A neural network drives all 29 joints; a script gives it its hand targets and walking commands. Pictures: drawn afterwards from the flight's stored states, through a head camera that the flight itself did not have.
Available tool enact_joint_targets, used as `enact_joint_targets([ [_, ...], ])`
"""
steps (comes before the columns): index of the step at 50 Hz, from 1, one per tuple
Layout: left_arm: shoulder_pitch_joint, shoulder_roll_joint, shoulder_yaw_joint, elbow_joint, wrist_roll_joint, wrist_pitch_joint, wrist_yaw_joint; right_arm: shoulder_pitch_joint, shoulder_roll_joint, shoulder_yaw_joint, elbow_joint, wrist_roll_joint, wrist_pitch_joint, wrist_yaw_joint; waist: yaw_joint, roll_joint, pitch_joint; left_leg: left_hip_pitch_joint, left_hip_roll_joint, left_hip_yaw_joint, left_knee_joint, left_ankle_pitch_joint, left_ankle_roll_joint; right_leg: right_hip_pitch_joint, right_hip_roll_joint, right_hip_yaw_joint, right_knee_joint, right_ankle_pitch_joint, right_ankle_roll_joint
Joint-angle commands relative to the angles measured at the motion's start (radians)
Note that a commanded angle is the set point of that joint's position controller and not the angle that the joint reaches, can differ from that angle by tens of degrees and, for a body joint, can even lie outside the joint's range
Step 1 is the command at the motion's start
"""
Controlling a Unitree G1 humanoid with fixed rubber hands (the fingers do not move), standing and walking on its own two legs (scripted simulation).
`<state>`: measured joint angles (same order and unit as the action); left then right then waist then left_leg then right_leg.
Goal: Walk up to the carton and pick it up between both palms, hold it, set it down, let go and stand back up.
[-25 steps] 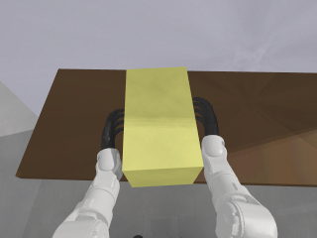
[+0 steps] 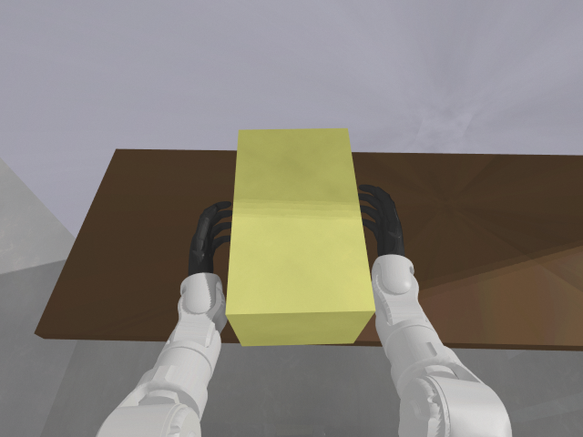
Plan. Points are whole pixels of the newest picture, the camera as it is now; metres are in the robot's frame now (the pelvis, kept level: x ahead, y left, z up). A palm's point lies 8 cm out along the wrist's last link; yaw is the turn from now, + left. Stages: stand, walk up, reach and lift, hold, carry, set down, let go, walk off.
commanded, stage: reach and lift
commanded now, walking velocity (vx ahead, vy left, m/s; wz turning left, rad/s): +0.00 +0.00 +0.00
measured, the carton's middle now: (295, 235) +0.42 -0.01 -0.01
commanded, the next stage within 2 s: none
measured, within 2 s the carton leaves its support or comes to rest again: neither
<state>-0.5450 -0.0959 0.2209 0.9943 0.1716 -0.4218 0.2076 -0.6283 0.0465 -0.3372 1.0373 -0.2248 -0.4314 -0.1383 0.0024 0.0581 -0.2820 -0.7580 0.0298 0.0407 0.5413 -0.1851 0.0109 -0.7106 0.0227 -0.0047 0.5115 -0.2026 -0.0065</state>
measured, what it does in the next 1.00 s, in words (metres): stands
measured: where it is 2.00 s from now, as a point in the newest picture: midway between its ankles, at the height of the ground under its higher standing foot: outside the picture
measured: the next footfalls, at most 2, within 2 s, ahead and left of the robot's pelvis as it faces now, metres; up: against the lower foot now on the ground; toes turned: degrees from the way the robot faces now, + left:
none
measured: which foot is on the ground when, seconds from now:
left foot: down 0.00-1.00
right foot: down 0.00-1.00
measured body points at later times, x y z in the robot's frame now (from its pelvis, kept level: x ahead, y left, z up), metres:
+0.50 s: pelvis -0.02 +0.00 +0.00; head -0.01 -0.01 +0.45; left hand +0.36 +0.12 +0.05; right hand +0.38 -0.14 +0.07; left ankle +0.02 +0.11 -0.72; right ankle +0.00 -0.12 -0.72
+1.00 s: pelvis -0.02 +0.00 +0.01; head -0.06 -0.01 +0.46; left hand +0.35 +0.13 +0.10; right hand +0.39 -0.13 +0.14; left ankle +0.02 +0.11 -0.72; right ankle +0.00 -0.12 -0.72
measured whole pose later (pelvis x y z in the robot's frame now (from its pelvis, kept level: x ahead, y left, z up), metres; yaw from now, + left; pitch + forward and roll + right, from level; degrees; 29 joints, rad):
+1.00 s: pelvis -0.02 +0.00 +0.01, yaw +0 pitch +7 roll -1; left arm -0.55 -0.07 0.15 0.75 0.12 0.14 0.22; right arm -0.76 -0.02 -0.14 0.91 0.06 0.13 -0.18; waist 0.00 0.06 -0.22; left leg -0.46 0.03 0.04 0.54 -0.19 0.01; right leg -0.41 0.02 0.00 0.50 -0.21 0.00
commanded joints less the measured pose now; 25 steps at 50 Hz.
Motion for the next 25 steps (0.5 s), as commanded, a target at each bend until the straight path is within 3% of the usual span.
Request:
enact_joint_targets([
  [1, -0.798, -0.734, -0.461, -0.186, 0.053, -0.055, -0.103, -0.588, 0.632, 0.44, -0.114, -0.083, -0.056, 0.128, -0.074, -0.029, -0.699, 0.686, 0.023, -0.075, 0.07, 0.452, -0.096, 0.258, 0.068, -0.099, -0.06, 0.384, -0.023],
  [5, -0.842, -0.742, -0.471, -0.213, 0.039, -0.03, -0.102, -0.629, 0.635, 0.438, -0.141, -0.073, -0.034, 0.135, -0.074, -0.021, -0.674, 0.692, 0.023, -0.073, 0.051, 0.399, -0.096, 0.261, 0.066, -0.098, -0.068, 0.335, -0.028],
  [7, -0.853, -0.735, -0.48, -0.219, 0.029, -0.015, -0.108, -0.628, 0.652, 0.461, -0.16, -0.062, -0.016, 0.131, -0.084, -0.041, -0.649, 0.675, 0.017, -0.069, 0.042, 0.361, -0.087, 0.3, 0.06, -0.09, -0.069, 0.342, -0.022],
  [9, -0.88, -0.714, -0.454, -0.194, 0.035, -0.003, -0.111, -0.636, 0.659, 0.454, -0.139, -0.064, 0.01, 0.135, -0.073, -0.053, -0.602, 0.646, 0.013, -0.059, 0.024, 0.286, -0.075, 0.306, 0.05, -0.078, -0.076, 0.288, -0.017],
  [12, -0.92, -0.718, -0.477, -0.228, 0.012, 0.017, -0.11, -0.655, 0.668, 0.466, -0.155, -0.046, 0.037, 0.136, -0.092, -0.055, -0.592, 0.654, 0.013, -0.069, 0.016, 0.264, -0.074, 0.309, 0.05, -0.08, -0.069, 0.282, -0.018],
  [13, -0.921, -0.719, -0.464, -0.213, 0.015, 0.027, -0.111, -0.673, 0.669, 0.475, -0.154, -0.039, 0.05, 0.139, -0.075, -0.068, -0.571, 0.644, 0.014, -0.064, 0.003, 0.227, -0.069, 0.305, 0.049, -0.079, -0.077, 0.244, -0.015],
  [14, -0.933, -0.73, -0.488, -0.237, 0.005, 0.037, -0.107, -0.676, 0.677, 0.485, -0.173, -0.024, 0.059, 0.14, -0.087, -0.054, -0.582, 0.654, 0.015, -0.072, -0.001, 0.225, -0.073, 0.314, 0.052, -0.081, -0.074, 0.257, -0.018],
  [18, -0.957, -0.733, -0.51, -0.29, -0.027, 0.067, -0.104, -0.702, 0.707, 0.534, -0.228, 0.022, 0.105, 0.141, -0.084, -0.067, -0.588, 0.642, 0.009, -0.076, -0.001, 0.217, -0.062, 0.345, 0.049, -0.068, -0.072, 0.272, -0.011],
  [19, -0.959, -0.712, -0.484, -0.287, -0.018, 0.075, -0.105, -0.687, 0.712, 0.532, -0.208, 0.023, 0.124, 0.14, -0.073, -0.07, -0.544, 0.623, 0.005, -0.068, -0.012, 0.181, -0.056, 0.357, 0.042, -0.062, -0.079, 0.231, -0.006],
  [21, -0.994, -0.726, -0.521, -0.365, -0.05, 0.088, -0.098, -0.734, 0.74, 0.579, -0.284, 0.061, 0.146, 0.141, -0.061, -0.058, -0.607, 0.627, 0.004, -0.073, -0.011, 0.185, -0.058, 0.374, 0.047, -0.061, -0.072, 0.235, -0.006],
  [25, -1.01, -0.723, -0.546, -0.418, -0.08, 0.133, -0.095, -0.727, 0.758, 0.628, -0.312, 0.119, 0.211, 0.136, -0.067, -0.072, -0.579, 0.641, -0.001, -0.081, -0.009, 0.186, -0.055, 0.377, 0.048, -0.051, -0.076, 0.233, 0.003],
])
